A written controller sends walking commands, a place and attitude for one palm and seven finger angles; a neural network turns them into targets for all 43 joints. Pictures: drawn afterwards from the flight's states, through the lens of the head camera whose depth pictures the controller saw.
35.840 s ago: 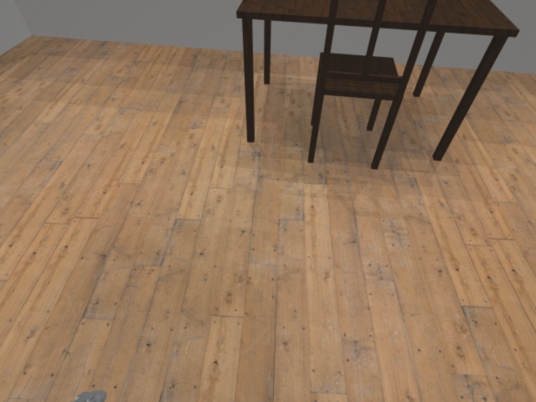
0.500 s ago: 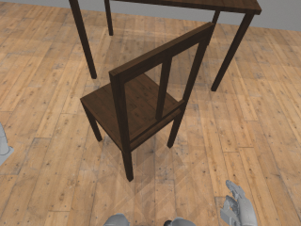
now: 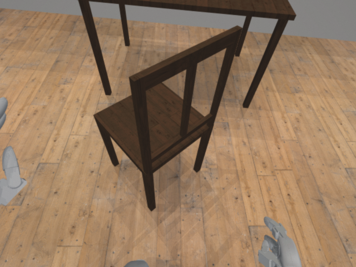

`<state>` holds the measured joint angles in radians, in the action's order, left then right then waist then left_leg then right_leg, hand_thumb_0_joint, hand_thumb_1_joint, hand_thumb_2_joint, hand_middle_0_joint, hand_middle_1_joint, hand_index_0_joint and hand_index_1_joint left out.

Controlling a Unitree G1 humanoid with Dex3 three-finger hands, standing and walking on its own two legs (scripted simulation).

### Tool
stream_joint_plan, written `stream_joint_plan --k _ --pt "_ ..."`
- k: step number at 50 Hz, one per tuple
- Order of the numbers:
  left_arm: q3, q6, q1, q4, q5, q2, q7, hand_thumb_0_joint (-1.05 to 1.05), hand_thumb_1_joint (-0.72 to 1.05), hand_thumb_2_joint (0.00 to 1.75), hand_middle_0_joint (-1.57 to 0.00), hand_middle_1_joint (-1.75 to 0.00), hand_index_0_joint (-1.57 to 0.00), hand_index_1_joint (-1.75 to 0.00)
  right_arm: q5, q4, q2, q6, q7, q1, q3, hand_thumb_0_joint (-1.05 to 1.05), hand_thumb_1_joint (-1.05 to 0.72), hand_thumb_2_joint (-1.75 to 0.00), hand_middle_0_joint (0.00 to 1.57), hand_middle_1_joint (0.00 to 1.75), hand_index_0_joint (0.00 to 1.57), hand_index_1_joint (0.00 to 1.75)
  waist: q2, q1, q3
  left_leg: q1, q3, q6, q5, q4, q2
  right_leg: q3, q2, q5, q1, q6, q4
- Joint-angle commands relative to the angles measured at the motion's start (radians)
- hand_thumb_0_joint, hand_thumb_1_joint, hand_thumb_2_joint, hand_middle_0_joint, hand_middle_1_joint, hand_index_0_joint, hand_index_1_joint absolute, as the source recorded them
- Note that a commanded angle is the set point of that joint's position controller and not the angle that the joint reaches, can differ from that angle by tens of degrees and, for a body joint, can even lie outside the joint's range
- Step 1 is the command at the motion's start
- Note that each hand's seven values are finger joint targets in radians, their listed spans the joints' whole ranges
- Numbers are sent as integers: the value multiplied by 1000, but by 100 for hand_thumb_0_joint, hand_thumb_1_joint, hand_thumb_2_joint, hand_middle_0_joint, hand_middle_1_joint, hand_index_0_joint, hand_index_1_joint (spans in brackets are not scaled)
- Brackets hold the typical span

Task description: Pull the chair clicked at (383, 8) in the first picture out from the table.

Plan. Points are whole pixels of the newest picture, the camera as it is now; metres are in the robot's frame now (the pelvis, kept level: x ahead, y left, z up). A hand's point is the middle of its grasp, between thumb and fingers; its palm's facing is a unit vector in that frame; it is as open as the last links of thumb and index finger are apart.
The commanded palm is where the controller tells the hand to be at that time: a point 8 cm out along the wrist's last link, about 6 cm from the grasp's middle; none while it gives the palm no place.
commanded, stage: stop stepping back and stand still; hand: left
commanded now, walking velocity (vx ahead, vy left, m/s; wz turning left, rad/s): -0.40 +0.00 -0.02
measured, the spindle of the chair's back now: (186, 105) +0.60 -0.01 -0.05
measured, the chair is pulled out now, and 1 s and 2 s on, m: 0.67 0.67 0.67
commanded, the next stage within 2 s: let the arm hang, fingers relaxed in 1.18 s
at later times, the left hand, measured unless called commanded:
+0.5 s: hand (9, 228) +0.15 +0.23 +0.17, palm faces +0.38 -0.79 -0.49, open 7.4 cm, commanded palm +0.10 +0.27 +0.18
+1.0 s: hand (11, 208) +0.18 +0.24 +0.16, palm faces +0.36 -0.81 -0.47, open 7.4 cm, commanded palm +0.12 +0.28 +0.18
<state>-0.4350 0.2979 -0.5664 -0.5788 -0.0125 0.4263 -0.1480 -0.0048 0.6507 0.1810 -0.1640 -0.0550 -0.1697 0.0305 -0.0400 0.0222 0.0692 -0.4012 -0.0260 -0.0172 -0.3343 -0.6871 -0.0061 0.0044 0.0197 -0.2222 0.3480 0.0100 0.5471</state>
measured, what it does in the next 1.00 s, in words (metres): steps on the spot: left foot, then right foot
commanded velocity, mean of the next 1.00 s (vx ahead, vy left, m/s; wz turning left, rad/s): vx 0.02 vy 0.02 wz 0.00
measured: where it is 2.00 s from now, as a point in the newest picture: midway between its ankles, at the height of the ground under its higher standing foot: outside the picture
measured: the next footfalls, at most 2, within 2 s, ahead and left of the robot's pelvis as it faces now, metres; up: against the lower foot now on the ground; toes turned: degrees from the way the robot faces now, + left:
left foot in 0.02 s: +0.01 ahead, +0.11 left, +0.00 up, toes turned -3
right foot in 0.24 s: +0.00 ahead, -0.14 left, +0.00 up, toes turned -5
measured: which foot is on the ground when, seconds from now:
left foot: up 0.00-0.00, down 0.02-1.00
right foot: down 0.00-0.04, up 0.06-0.22, down 0.24-1.00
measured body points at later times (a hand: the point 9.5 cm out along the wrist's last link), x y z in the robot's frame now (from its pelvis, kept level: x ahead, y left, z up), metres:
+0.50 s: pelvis -0.06 -0.02 +0.00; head -0.06 -0.02 +0.45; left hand +0.13 +0.27 +0.20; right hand +0.06 -0.29 -0.09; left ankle -0.03 +0.11 -0.73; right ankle -0.04 -0.14 -0.73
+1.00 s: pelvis -0.03 -0.01 +0.01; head -0.02 +0.00 +0.46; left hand +0.15 +0.28 +0.19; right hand +0.13 -0.24 -0.07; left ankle -0.03 +0.11 -0.73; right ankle -0.04 -0.14 -0.73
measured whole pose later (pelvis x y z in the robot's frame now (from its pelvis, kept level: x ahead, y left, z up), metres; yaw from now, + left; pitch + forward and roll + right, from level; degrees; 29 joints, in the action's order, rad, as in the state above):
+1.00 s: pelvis -0.03 -0.01 +0.01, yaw -3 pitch -1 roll -1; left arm -0.39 0.20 -0.56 -0.47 -0.04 0.40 -0.16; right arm 0.02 0.60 0.18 -0.12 -0.05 -0.19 0.00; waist 0.00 -0.01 0.05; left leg -0.18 0.01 0.00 -0.25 -0.45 -0.02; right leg 0.03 0.01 -0.21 0.16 0.02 0.39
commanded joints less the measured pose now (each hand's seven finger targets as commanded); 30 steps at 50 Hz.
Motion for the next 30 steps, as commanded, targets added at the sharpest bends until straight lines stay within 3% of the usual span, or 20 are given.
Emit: stream_joint_plan --k 1,2,3,4,5,6,8,9,10,12,13,14,15,16,18,22,24,25,27,30 --pt "-201 68 -55 -177 -14 200 -27 0 90 90 -20 -30 -20 -30 3 -174 136 -40 -19 67 59 0 -90 -90 20 30 20 30 203 -15 -199 134 -213 92 491 348 -269 -9 33 77 -74 -3 129" --pt "-180 70 -77 -160 -34 178 -11 0 90 90 -20 -30 -20 -30 14 -173 149 -49 -9 40 72 0 -90 -90 20 30 20 30 209 -18 -226 181 -184 113 589 346 -315 -27 9 -160 -33 -10 220" --pt "-210 70 -91 -171 -38 207 -8 0 90 90 -20 -30 -20 -30 -4 -176 135 -68 -11 54 72 0 -90 -90 20 30 20 30 370 -21 -233 124 -228 157 563 365 -358 -30 8 -292 -12 0 338" --pt "-185 73 -27 -218 -42 192 -6 0 90 90 -20 -30 -20 -30 -18 -161 125 -78 -10 43 58 0 -90 -90 20 30 20 30 341 -8 -188 108 -235 176 665 347 -356 -48 5 -307 -4 -1 355" --pt "-166 74 3 -235 -39 183 -7 0 90 90 -20 -30 -20 -30 -12 -143 139 -88 -6 32 65 0 -90 -90 20 30 20 30 287 -8 -175 169 -194 169 771 314 -341 -38 4 -265 17 0 315" --pt "-145 59 -40 -205 -32 155 -6 0 90 90 -20 -30 -20 -30 6 -142 143 -88 6 12 73 0 -90 -90 20 30 20 30 263 -20 -214 255 -150 144 757 270 -307 -19 9 -209 16 4 242" --pt "-149 26 -86 -215 -37 164 -10 0 90 90 -20 -30 -20 -30 25 -171 143 -79 18 5 72 0 -90 -90 20 30 20 30 274 -23 -233 269 -110 111 528 261 -270 15 14 -172 -47 10 69" --pt "-139 15 -84 -212 -38 161 -12 0 90 90 -20 -30 -20 -30 27 -176 151 -74 18 3 61 0 -90 -90 20 30 20 30 279 -14 -202 195 -115 97 353 272 -247 31 10 -144 -105 12 -18" --pt "-155 9 -65 -199 -38 184 -16 0 90 90 -20 -30 -20 -30 30 -180 152 -71 14 15 52 0 -90 -90 20 30 20 30 246 -20 -174 125 -119 86 160 262 -230 35 14 -71 -178 15 -128" --pt "-179 8 -32 -149 -35 216 -28 0 90 90 -20 -30 -20 -30 30 -175 141 -67 3 14 36 0 -90 -90 20 30 20 30 128 -6 -138 45 -43 43 -134 215 -139 -6 55 -30 -240 -10 -226" --pt "-181 0 -6 -138 -30 232 -30 0 90 90 -20 -30 -20 -30 30 -177 139 -62 -2 4 34 0 -90 -90 20 30 20 30 26 -2 -140 30 12 17 -219 141 -74 -100 112 -187 -179 -44 -241" --pt "-164 -17 -10 -119 -34 212 -32 0 90 90 -20 -30 -20 -30 35 -179 145 -52 -8 -5 49 0 -90 -90 20 30 20 30 -93 2 -128 99 21 4 -157 0 -24 -250 184 -385 -22 -98 -314" --pt "-153 -27 -17 -92 -40 202 -38 0 90 90 -20 -30 -20 -30 29 -165 138 -46 -10 7 42 0 -90 -90 20 30 20 30 -100 1 -108 151 21 7 -86 -126 -16 -301 248 -424 70 -135 -363" --pt "-154 -32 -8 -83 -38 209 -45 0 90 90 -20 -30 -20 -30 23 -151 133 -39 -10 9 31 0 -90 -90 20 30 20 30 -101 9 -116 147 11 13 -41 -144 -12 -282 265 -360 52 -147 -353" --pt "-143 -36 36 -58 -40 203 -45 0 90 90 -20 -30 -20 -30 22 -158 134 -34 -13 34 16 0 -90 -90 20 30 20 30 -85 10 -86 167 6 27 -61 -13 -28 -193 248 -335 50 -118 -323" --pt "-113 -11 8 -56 -30 168 -37 0 90 90 -20 -30 -20 -30 20 -176 162 -51 -17 30 29 0 -90 -90 20 30 20 30 20 -15 -49 124 -82 68 19 351 -79 -105 99 -113 -136 -43 -189" --pt "-115 -10 -12 -48 -23 172 -29 0 90 90 -20 -30 -20 -30 28 -181 156 -48 -14 26 28 0 -90 -90 20 30 20 30 156 -15 -53 72 -106 68 -131 392 -97 -77 78 -204 -156 -26 -187" --pt "-113 -10 6 -57 -11 169 -32 0 90 90 -20 -30 -20 -30 27 -186 152 -47 -13 33 25 0 -90 -90 20 30 20 30 172 -17 -24 18 -114 74 -174 408 -98 -70 64 -187 -175 -23 -186" --pt "-102 -7 43 -53 -4 159 -36 0 90 90 -20 -30 -20 -30 28 -184 151 -53 -13 29 28 0 -90 -90 20 30 20 30 106 -17 -4 -16 -102 71 -159 382 -87 -78 63 -153 -199 -21 -207" --pt "-108 1 54 -68 -9 166 -41 0 90 90 -20 -30 -20 -30 22 -174 156 -60 -10 20 34 0 -90 -90 20 30 20 30 64 -15 -62 57 -73 61 -50 334 -68 -102 82 -101 -215 -32 -231"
